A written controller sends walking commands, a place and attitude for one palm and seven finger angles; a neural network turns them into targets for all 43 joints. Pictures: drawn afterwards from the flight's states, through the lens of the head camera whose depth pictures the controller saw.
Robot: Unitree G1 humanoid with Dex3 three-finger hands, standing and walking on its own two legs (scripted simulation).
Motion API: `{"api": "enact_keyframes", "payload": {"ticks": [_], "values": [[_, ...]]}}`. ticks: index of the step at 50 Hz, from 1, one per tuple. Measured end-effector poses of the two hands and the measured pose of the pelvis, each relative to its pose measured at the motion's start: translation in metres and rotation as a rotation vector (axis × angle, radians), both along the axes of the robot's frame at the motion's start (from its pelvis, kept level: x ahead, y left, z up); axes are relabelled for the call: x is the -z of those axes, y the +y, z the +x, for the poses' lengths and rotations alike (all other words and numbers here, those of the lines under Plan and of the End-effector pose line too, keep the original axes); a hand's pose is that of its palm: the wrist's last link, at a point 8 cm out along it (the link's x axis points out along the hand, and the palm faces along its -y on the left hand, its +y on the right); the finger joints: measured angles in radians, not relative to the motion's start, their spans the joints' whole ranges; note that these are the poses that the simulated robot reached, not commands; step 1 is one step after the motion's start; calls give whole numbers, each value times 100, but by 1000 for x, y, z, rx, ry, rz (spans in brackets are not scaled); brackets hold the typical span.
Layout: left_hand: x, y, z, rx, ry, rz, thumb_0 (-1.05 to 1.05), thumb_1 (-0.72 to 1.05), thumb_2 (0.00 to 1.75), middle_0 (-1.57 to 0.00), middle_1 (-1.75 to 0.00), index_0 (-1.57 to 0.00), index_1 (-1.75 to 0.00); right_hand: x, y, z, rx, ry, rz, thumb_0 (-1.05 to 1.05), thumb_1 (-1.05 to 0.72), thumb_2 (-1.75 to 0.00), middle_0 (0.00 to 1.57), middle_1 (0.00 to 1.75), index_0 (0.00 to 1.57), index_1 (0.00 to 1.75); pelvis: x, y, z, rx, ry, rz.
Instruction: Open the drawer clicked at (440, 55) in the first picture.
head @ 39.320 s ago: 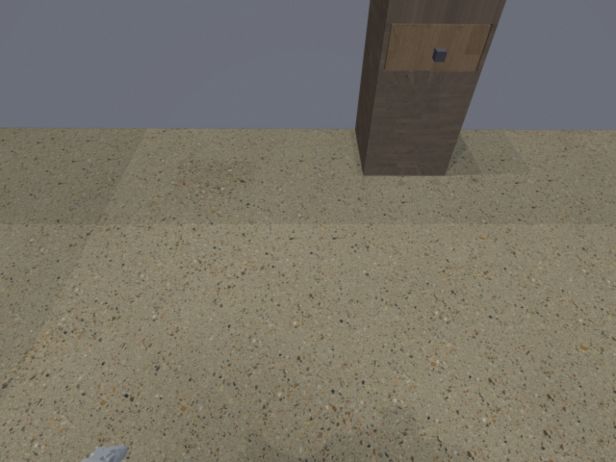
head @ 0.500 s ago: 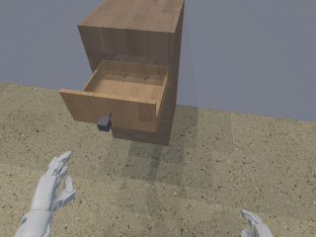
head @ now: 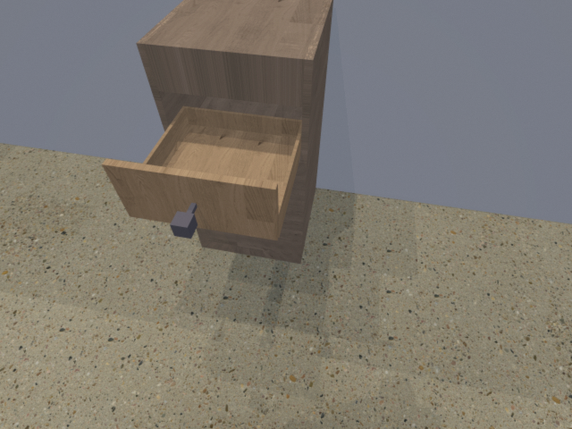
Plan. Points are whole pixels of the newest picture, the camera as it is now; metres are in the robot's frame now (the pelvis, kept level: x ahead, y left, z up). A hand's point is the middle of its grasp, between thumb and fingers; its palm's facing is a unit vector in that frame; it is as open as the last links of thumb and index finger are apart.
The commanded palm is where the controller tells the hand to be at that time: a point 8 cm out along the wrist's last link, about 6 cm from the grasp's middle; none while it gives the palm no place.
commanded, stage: let the arm hang, fingers relaxed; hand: left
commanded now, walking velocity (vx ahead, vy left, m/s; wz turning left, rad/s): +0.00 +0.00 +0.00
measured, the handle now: (187, 217) +0.54 +0.26 -0.12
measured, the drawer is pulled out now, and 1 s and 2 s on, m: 0.30 0.30 0.30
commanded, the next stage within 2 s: look to check the result in 0.48 s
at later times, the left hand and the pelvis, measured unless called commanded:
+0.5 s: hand out of the picture -0.01 +0.17 -0.18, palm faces +0.03 -0.98 -0.17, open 7.3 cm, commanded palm none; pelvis +0.00 +0.01 +0.00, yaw -1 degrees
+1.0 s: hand out of the picture -0.01 +0.17 -0.17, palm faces +0.04 -0.98 -0.18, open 7.3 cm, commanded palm none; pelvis +0.01 +0.00 +0.00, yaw -1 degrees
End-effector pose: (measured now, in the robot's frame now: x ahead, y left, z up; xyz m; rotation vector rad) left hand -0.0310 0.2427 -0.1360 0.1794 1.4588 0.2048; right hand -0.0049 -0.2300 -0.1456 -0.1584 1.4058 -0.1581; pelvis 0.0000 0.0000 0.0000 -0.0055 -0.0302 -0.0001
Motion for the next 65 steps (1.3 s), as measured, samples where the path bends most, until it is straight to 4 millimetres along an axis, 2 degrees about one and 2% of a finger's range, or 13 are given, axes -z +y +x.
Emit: {"api": "enact_keyframes", "payload": {"ticks": [12,17,26,42,65], "values": [[6,-22,18,14,-53,-59,0,91,90,-19,-30,-20,-30,5,32,-16,28,20,64,0,-91,-90,20,30,20,30,-1,5,-2,6,-5,6],[9,-27,21,17,-57,-73,0,92,90,-20,-30,-20,-30,4,36,-23,46,31,66,0,-91,-90,20,30,20,30,-1,5,-2,9,-4,7],[9,-25,14,2,-34,-71,0,92,90,-20,-30,-20,-30,3,36,-31,59,53,56,0,-91,-90,20,30,20,30,-1,6,0,9,-1,6],[8,-26,5,-10,1,-68,0,91,90,-19,-30,-20,-30,3,34,-19,52,42,53,0,-91,-90,20,30,20,30,-1,6,3,9,4,7],[9,-31,29,-1,-30,-68,0,91,90,-19,-30,-20,-30,3,26,-2,50,33,44,0,-91,-90,20,30,20,30,-1,1,14,10,9,9]]}}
